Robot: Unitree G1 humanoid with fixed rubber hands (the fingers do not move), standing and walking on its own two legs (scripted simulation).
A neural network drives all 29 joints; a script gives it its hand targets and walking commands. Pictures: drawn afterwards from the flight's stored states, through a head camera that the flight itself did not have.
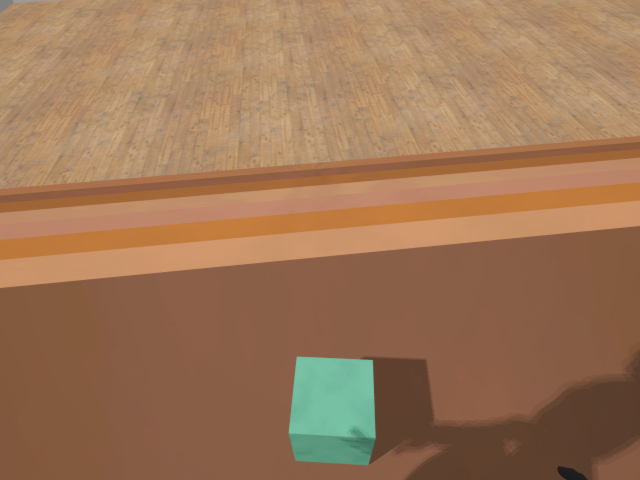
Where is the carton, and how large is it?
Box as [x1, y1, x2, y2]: [289, 357, 375, 464]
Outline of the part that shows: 297,357 289,425 289,436 295,460 368,464 375,438 372,360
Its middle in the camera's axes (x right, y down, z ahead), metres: +0.04 +0.48 +1.10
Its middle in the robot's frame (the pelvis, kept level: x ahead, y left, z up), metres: +0.45 -0.01 -0.66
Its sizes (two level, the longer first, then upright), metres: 0.210 0.200 0.250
